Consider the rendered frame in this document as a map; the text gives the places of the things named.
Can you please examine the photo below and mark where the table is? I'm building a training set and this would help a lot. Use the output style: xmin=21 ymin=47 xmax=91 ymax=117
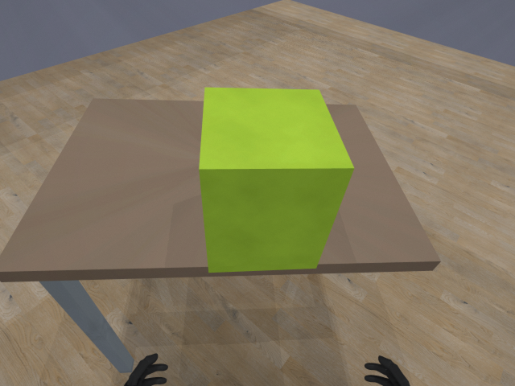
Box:
xmin=0 ymin=98 xmax=441 ymax=373

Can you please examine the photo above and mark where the carton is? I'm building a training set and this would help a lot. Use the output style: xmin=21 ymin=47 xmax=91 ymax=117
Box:
xmin=199 ymin=88 xmax=354 ymax=273

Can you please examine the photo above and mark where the robot right hand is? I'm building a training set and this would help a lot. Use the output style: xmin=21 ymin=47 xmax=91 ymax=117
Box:
xmin=365 ymin=355 xmax=410 ymax=386

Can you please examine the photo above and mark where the robot left hand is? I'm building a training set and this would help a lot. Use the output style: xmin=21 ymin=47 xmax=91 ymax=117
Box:
xmin=124 ymin=353 xmax=168 ymax=386

